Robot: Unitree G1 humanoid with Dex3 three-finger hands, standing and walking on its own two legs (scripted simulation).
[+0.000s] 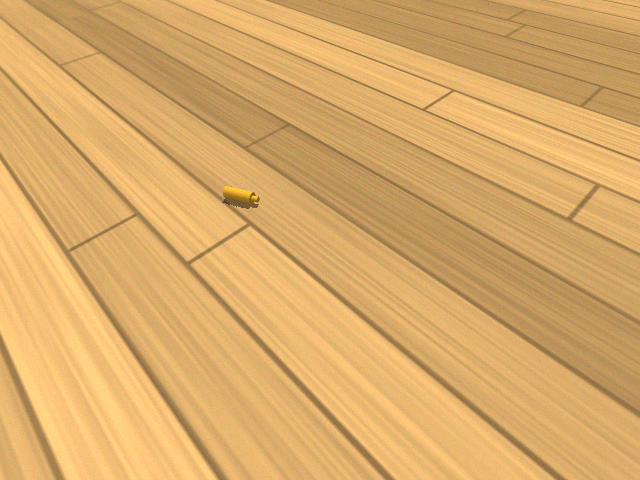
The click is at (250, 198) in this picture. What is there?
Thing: lying bottle
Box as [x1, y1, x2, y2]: [223, 186, 259, 203]
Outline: 223,190 223,195 228,198 248,203 252,203 254,201 257,202 259,199 254,195 253,192 226,186
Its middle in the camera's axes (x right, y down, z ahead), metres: -0.38 -0.21 +1.86
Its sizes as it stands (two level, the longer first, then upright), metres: 0.174 0.058 0.058
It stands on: the floor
